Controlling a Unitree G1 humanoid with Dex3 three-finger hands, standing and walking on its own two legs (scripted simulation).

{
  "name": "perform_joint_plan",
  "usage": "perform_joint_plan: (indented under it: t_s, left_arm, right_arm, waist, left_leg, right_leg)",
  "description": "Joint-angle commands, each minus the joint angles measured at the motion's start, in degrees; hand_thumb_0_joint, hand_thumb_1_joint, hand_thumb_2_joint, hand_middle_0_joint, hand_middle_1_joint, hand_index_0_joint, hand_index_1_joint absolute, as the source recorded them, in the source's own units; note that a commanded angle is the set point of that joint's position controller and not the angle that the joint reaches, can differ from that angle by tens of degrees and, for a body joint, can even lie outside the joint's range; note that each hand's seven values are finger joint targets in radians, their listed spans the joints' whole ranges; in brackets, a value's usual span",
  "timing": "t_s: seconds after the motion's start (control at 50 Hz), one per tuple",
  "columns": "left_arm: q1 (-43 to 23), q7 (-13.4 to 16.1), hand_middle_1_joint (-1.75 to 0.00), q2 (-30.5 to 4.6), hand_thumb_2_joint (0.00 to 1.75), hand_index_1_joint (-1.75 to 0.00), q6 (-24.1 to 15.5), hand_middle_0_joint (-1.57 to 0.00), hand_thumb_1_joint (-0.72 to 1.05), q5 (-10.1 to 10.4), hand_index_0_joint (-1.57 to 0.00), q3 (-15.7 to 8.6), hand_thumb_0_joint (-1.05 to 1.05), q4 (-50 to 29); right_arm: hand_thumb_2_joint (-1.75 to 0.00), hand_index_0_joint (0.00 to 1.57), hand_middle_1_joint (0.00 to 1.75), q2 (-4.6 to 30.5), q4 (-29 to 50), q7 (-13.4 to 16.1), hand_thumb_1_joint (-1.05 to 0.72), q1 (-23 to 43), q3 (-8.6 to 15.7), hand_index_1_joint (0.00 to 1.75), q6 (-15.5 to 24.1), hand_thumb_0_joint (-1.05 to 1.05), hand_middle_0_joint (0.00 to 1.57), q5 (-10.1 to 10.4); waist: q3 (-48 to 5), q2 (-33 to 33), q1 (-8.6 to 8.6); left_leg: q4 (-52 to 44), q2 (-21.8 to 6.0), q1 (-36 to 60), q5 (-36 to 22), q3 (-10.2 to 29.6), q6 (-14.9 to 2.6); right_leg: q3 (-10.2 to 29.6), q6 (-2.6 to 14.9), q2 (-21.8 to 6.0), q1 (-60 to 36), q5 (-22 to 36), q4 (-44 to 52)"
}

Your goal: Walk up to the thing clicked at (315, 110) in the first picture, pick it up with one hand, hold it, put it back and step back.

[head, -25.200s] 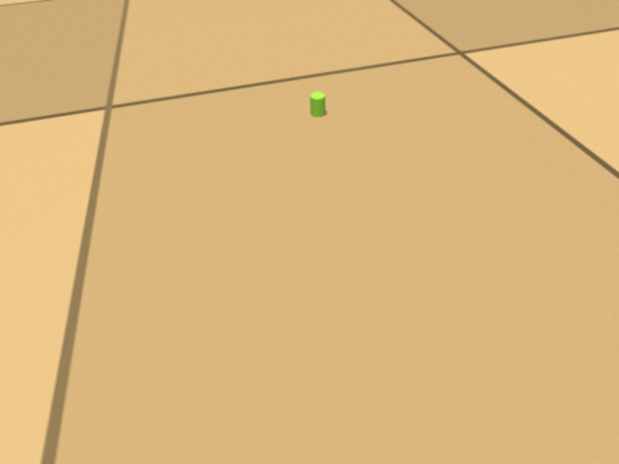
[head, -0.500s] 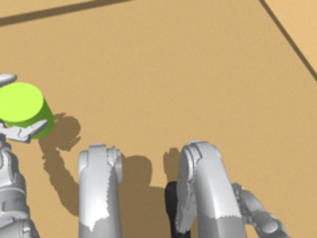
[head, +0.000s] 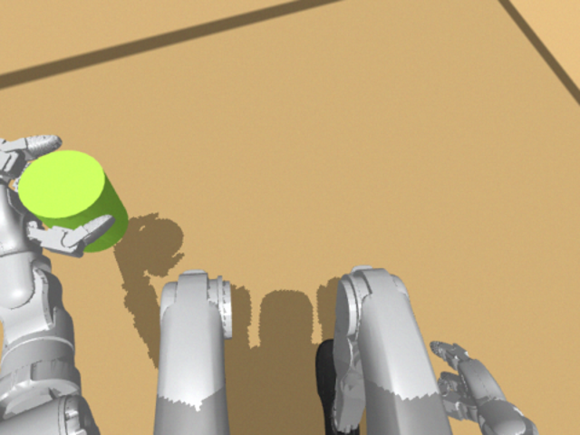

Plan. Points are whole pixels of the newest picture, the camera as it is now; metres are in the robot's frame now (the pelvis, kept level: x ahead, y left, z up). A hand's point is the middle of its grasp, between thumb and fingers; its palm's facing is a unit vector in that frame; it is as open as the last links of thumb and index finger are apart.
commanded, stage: settle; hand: left
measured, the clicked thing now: (81, 205) +0.41 +0.30 -0.07
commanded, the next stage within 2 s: lift in 0.38 s
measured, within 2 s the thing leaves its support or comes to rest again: neither
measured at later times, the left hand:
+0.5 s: hand (61, 182) +0.41 +0.30 -0.01, palm faces +0.37 -0.93 -0.04, open 12.0 cm
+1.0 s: hand (30, 167) +0.39 +0.28 +0.07, palm faces +0.33 -0.94 -0.03, open 12.0 cm
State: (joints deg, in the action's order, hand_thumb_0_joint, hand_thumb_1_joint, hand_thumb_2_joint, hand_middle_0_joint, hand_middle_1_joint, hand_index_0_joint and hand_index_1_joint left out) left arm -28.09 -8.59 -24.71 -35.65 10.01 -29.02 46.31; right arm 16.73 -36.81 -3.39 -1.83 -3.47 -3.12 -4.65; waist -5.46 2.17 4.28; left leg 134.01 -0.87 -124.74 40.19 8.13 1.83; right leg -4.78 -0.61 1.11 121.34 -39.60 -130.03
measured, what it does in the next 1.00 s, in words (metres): rises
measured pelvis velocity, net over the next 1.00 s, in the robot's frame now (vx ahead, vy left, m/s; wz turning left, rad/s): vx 0.00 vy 0.00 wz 0.04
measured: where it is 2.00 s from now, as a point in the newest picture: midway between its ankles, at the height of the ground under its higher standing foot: (274, 423)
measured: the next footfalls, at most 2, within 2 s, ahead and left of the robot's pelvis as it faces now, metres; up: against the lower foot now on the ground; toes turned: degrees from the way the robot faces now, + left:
none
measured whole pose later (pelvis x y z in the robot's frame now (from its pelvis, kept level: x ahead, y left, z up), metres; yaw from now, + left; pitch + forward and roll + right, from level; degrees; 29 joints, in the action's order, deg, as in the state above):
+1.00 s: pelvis +0.00 +0.00 +0.07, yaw +2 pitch +32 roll -4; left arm -23.0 -7.9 -19.6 -28.8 10.9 -25.2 36.1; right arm 15.5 -35.3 -1.1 -5.7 -0.3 -2.2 -0.8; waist -10.7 0.0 3.1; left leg 120.1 -1.1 -113.6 39.2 5.4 1.4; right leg -3.0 -0.3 0.5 110.9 -39.3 -117.6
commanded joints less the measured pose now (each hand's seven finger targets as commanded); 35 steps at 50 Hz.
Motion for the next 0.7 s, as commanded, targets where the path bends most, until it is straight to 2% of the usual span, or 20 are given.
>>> perform_joint_plan:
  t_s: [0.0, 0.02, 0.04, 0.06, 0.1, 0.14, 0.16, 0.18, 0.2, 0.22, 0.26, 0.4, 0.46, 0.48, 0.5, 0.52, 0.56, 0.6, 0.62, 0.68]
  left_arm:
    - [-13.58, 0.23, -1.34, -13.56, 1.25, -1.36, -3.82, -1.19, 0.02, 0.05, -1.18, -1.84, 0.0, -11.87]
    - [-11.52, 0.26, -1.35, -10.9, 1.27, -1.37, -3.43, -1.2, 0.02, 0.21, -1.19, -1.23, 0.0, -8.1]
    - [-14.16, 0.41, -1.34, -12.35, 1.27, -1.37, -3.81, -1.19, 0.04, 0.1, -1.19, -1.66, 0.0, -11.37]
    - [-14.18, 0.63, -1.35, -12.14, 1.28, -1.37, -3.73, -1.2, 0.03, 0.02, -1.19, -1.74, 0.0, -10.21]
    - [-14.97, 1.15, -1.34, -13.98, 1.28, -1.37, -3.9, -1.19, 0.03, -0.52, -1.19, -2.37, 0.0, -11.65]
    - [-14.58, 1.16, -1.36, -12.29, 1.29, -1.38, -3.84, -1.2, 0.03, -0.99, -1.2, -1.22, 0.0, -10.53]
    - [-15.21, 1.18, -1.36, -12.93, 1.3, -1.39, -4.04, -1.21, 0.03, -0.91, -1.2, -2.0, 0.0, -11.45]
    - [-13.78, 0.93, -1.36, -12.05, 1.3, -1.39, -3.8, -1.2, 0.04, -0.84, -1.2, -1.36, 0.0, -9.21]
    - [-16.4, 0.96, -1.36, -13.21, 1.29, -1.39, -4.17, -1.21, 0.05, -0.87, -1.2, -1.72, 0.0, -12.02]
    - [-13.57, 0.77, -1.36, -11.84, 1.29, -1.38, -3.72, -1.21, 0.05, -0.74, -1.2, -1.43, 0.0, -7.96]
    - [-16.95, 0.8, -1.35, -12.98, 1.29, -1.38, -4.08, -1.2, 0.05, -0.63, -1.19, -1.96, 0.0, -11.41]
    - [-15.93, 1.24, -1.34, -11.69, 1.3, -1.37, -3.88, -1.18, 0.05, -0.89, -1.17, -1.86, 0.0, -7.65]
    - [-16.42, 1.15, -1.32, -13.53, 1.28, -1.35, -4.24, -1.16, 0.05, -1.19, -1.16, -2.64, 0.0, -8.58]
    - [-15.26, 1.17, -1.36, -12.35, 1.2, -1.35, -3.91, -1.2, 0.07, -1.56, -1.23, -1.52, 0.0, -6.67]
    - [-14.56, 1.12, -1.4, -11.92, 1.24, -1.39, -3.81, -1.22, 0.06, -1.46, -1.25, -1.95, 0.0, -6.56]
    - [-16.57, 1.18, -1.42, -12.59, 1.25, -1.41, -4.21, -1.23, 0.03, -1.41, -1.26, -1.71, 0.0, -9.24]
    - [-17.77, 0.87, -1.43, -14.71, 1.26, -1.42, -4.39, -1.24, 0.03, -0.98, -1.27, -3.22, 0.0, -12.34]
    - [-17.38, 0.24, -1.43, -12.95, 1.25, -1.42, -4.04, -1.25, 0.02, -0.36, -1.28, -2.1, 0.0, -13.2]
    - [-14.61, -0.2, -1.42, -11.45, 1.25, -1.41, -3.44, -1.23, 0.01, -0.36, -1.26, -1.47, 0.0, -10.37]
    - [-14.39, -0.45, -1.4, -11.67, 1.23, -1.39, -2.29, -1.22, -0.01, -0.19, -1.25, -1.01, 0.0, -11.96]
  right_arm:
    - [-0.9, 0.2, 0.3, 11.53, 3.33, 0.85, -0.9, -5.28, 4.59, 0.3, 1.47, 0.0, 0.2, 0.15]
    - [-0.9, 0.2, 0.3, 11.66, 3.42, 0.9, -0.9, -5.26, 4.57, 0.3, 1.53, 0.0, 0.2, 0.26]
    - [-0.9, 0.2, 0.3, 11.64, 3.02, 0.91, -0.9, -5.23, 4.63, 0.3, 1.66, 0.0, 0.2, 0.18]
    - [-0.9, 0.2, 0.3, 11.64, 3.42, 0.97, -0.9, -5.39, 4.68, 0.3, 1.63, 0.0, 0.2, 0.12]
    - [-0.9, 0.2, 0.3, 11.48, 3.43, 1.01, -0.89, -5.54, 4.8, 0.3, 1.5, 0.0, 0.2, 0.36]
    - [-0.9, 0.2, 0.3, 11.33, 3.21, 0.99, -0.89, -5.79, 5.0, 0.3, 1.51, 0.0, 0.2, 0.36]
    - [-0.9, 0.2, 0.3, 11.49, 3.15, 0.93, -0.9, -6.01, 5.07, 0.3, 1.55, 0.0, 0.2, 0.35]
    - [-0.9, 0.2, 0.3, 11.5, 2.98, 1.0, -0.89, -5.78, 5.05, 0.3, 1.64, 0.0, 0.2, 0.5]
    - [-0.9, 0.2, 0.3, 11.34, 2.93, 1.0, -0.9, -6.43, 5.21, 0.3, 1.72, 0.0, 0.2, 0.36]
    - [-0.9, 0.2, 0.3, 11.47, 3.16, 1.06, -0.9, -6.23, 5.2, 0.3, 1.76, 0.0, 0.2, 0.62]
    - [-0.9, 0.2, 0.3, 11.23, 2.56, 1.1, -0.9, -6.95, 5.25, 0.3, 1.79, 0.0, 0.2, 0.34]
    - [-0.9, 0.2, 0.3, 10.79, 2.47, 0.97, -0.89, -7.19, 5.15, 0.3, 1.93, 0.0, 0.2, 0.35]
    - [-0.9, 0.2, 0.3, 11.07, 2.9, 1.1, -0.89, -7.24, 5.38, 0.3, 1.77, 0.0, 0.2, 0.51]
    - [-0.9, 0.2, 0.3, 11.05, 3.37, 1.14, -0.92, -7.35, 5.46, 0.3, 1.74, 0.0, 0.2, 0.58]
    - [-0.9, 0.2, 0.3, 11.16, 3.11, 1.16, -0.92, -7.3, 5.6, 0.3, 1.74, 0.0, 0.2, 0.63]
    - [-0.9, 0.2, 0.3, 11.1, 2.73, 1.16, -0.92, -7.33, 5.5, 0.3, 1.79, 0.0, 0.2, 0.67]
    - [-0.9, 0.2, 0.3, 11.04, 2.51, 1.3, -0.92, -7.88, 5.79, 0.3, 1.7, 0.0, 0.2, 0.78]
    - [-0.9, 0.2, 0.3, 10.78, 2.69, 1.31, -0.92, -8.26, 5.92, 0.3, 1.89, 0.0, 0.2, 1.03]
    - [-0.9, 0.2, 0.3, 10.71, 2.82, 1.37, -0.93, -8.15, 6.0, 0.3, 1.91, 0.0, 0.2, 1.14]
    - [-0.9, 0.2, 0.3, 10.88, 3.6, 1.71, -0.92, -7.57, 6.29, 0.3, 2.03, 0.0, 0.2, 1.62]
  waist:
    - [-35.02, -10.91, -0.81]
    - [-33.73, -9.77, -0.21]
    - [-34.53, -11.05, -0.45]
    - [-35.15, -11.27, -0.08]
    - [-35.31, -11.99, -0.91]
    - [-34.71, -11.92, -0.36]
    - [-35.45, -12.67, -0.68]
    - [-34.99, -12.5, -0.59]
    - [-36.59, -12.14, -0.25]
    - [-35.52, -10.99, -0.4]
    - [-37.17, -11.93, -0.35]
    - [-35.46, -8.93, 0.05]
    - [-37.58, -11.1, -1.04]
    - [-37.54, -10.39, -0.53]
    - [-36.94, -9.91, -0.83]
    - [-37.17, -11.22, -0.96]
    - [-40.43, -12.43, -1.75]
    - [-40.21, -12.02, -1.25]
    - [-39.31, -10.72, -0.7]
    - [-39.27, -10.33, -0.96]
  left_leg:
    - [-17.69, -0.15, 23.11, -4.98, -4.61, -2.94]
    - [-18.03, -0.15, 23.5, -5.34, -4.28, -2.82]
    - [-18.01, -0.23, 24.2, -5.9, -4.23, -2.74]
    - [-18.12, -0.16, 24.93, -6.23, -4.16, -2.71]
    - [-19.3, -0.07, 25.23, -5.16, -4.11, -2.63]
    - [-19.96, -0.11, 26.22, -5.11, -3.94, -2.47]
    - [-20.16, -0.08, 27.05, -5.45, -3.79, -2.35]
    - [-20.33, -0.09, 27.47, -5.71, -3.79, -2.37]
    - [-19.61, -0.09, 27.36, -6.26, -4.12, -2.57]
    - [-20.01, 0.06, 27.02, -6.49, -4.16, -2.61]
    - [-19.46, 0.03, 27.94, -7.84, -4.41, -2.63]
    - [-19.88, 0.28, 25.01, -5.7, -4.99, -3.16]
    - [-20.82, 0.25, 27.69, -6.9, -4.81, -2.75]
    - [-20.94, 0.27, 27.55, -6.75, -4.84, -2.79]
    - [-21.16, 0.25, 27.57, -7.11, -4.92, -2.84]
    - [-21.48, 0.19, 28.34, -7.39, -4.84, -2.65]
    - [-21.61, 0.29, 30.76, -8.92, -5.08, -2.68]
    - [-22.2, 0.29, 30.71, -9.14, -5.06, -2.7]
    - [-22.07, 0.26, 30.01, -9.28, -5.18, -2.91]
    - [-23.33, 0.31, 30.02, -7.3, -5.45, -3.14]
  right_leg:
    - [-1.32, 2.57, 1.34, -19.95, 6.81, 15.33]
    - [-1.79, 2.65, 1.32, -18.71, 7.04, 15.22]
    - [-1.74, 2.76, 1.31, -18.35, 7.57, 14.84]
    - [-1.72, 2.73, 1.18, -18.69, 8.0, 15.17]
    - [-1.82, 2.92, 1.13, -18.19, 6.56, 15.1]
    - [-1.95, 3.03, 1.17, -17.34, 6.41, 15.3]
    - [-1.95, 3.13, 1.08, -17.14, 6.79, 14.98]
    - [-1.89, 3.13, 0.99, -16.97, 7.03, 14.98]
    - [-1.64, 2.98, 1.13, -18.23, 7.64, 15.55]
    - [-1.61, 2.97, 0.95, -18.13, 7.65, 15.74]
    - [-1.27, 2.9, 0.96, -18.98, 9.04, 15.78]
    - [-0.99, 2.54, 0.96, -21.0, 7.2, 17.42]
    - [-0.99, 2.91, 0.83, -20.13, 7.73, 16.86]
    - [-1.03, 2.86, 0.87, -20.59, 7.55, 17.21]
    - [-0.93, 2.84, 0.81, -20.65, 8.04, 17.39]
    - [-0.91, 3.04, 0.8, -19.96, 8.15, 16.9]
    - [-0.48, 3.0, 0.75, -21.53, 9.4, 17.21]
    - [-0.44, 3.02, 0.72, -22.13, 9.61, 17.6]
    - [-0.36, 2.77, 0.72, -22.91, 9.88, 18.24]
    - [0.07, 2.77, 0.63, -23.67, 8.39, 20.02]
